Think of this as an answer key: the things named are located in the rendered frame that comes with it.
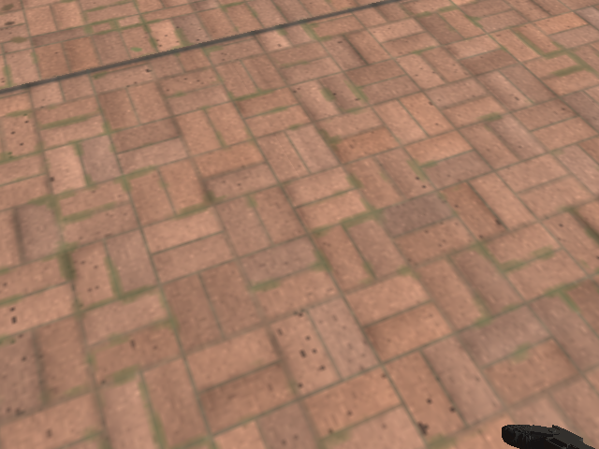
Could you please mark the right robot hand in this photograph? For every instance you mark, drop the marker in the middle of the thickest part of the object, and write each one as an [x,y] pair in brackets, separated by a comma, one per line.
[537,437]

